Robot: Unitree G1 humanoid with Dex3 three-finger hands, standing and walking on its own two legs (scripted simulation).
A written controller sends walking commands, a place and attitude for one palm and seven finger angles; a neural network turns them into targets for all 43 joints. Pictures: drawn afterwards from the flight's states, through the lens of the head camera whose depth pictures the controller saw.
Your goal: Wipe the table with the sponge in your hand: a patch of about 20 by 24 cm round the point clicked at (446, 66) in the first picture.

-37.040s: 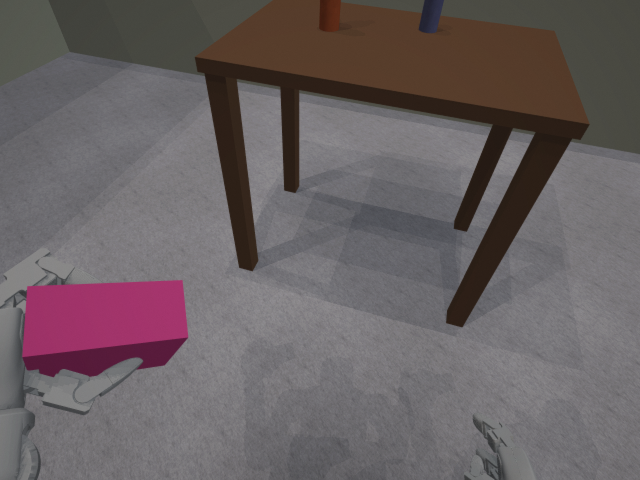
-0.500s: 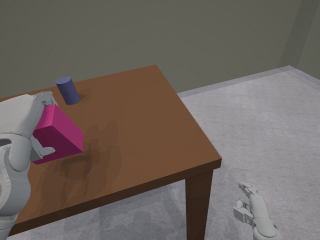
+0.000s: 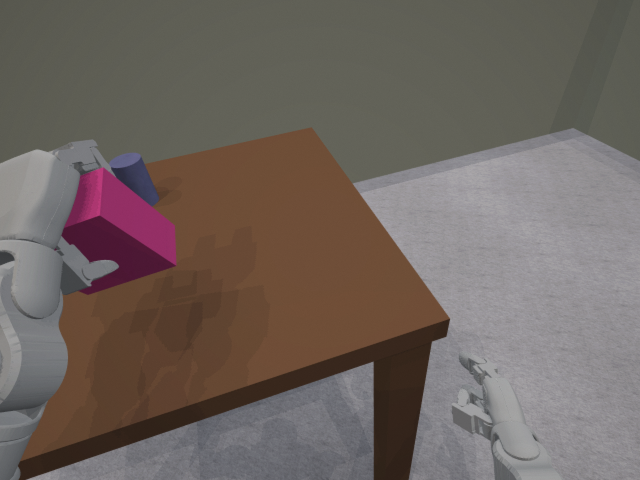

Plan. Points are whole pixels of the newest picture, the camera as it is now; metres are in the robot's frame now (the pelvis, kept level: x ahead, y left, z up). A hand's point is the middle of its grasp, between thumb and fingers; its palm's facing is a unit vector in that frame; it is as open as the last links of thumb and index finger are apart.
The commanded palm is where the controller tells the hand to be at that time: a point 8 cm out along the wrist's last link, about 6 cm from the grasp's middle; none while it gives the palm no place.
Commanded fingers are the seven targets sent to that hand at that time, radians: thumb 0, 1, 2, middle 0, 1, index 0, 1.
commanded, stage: bring the sponge back beside the body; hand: left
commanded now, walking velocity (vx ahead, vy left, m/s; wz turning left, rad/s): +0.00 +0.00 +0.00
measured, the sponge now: (108, 245) +0.26 +0.28 +0.22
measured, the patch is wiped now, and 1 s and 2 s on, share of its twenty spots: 1.00 1.00 1.00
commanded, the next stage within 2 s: step back with the hand held close in 1.68 s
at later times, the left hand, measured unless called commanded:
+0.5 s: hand (70, 240) +0.23 +0.28 +0.26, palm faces +0.40 -0.09 -0.91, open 9.7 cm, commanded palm +0.16 +0.29 +0.31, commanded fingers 0.00 0.10 1.30 -1.20 -1.60 -1.20 -1.60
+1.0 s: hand (61, 254) +0.21 +0.28 +0.26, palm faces +0.43 -0.11 -0.90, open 9.7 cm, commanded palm +0.14 +0.28 +0.31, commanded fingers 0.00 0.10 1.30 -1.20 -1.60 -1.20 -1.60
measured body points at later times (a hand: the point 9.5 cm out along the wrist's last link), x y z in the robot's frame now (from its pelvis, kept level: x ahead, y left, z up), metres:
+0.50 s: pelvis +0.00 +0.00 +0.00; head -0.04 -0.06 +0.44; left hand +0.20 +0.28 +0.30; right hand +0.28 -0.18 -0.05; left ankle +0.03 +0.10 -0.74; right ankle +0.03 -0.10 -0.74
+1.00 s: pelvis -0.01 +0.00 +0.00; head -0.05 -0.06 +0.44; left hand +0.18 +0.28 +0.30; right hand +0.27 -0.18 -0.05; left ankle +0.03 +0.10 -0.74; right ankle +0.03 -0.10 -0.74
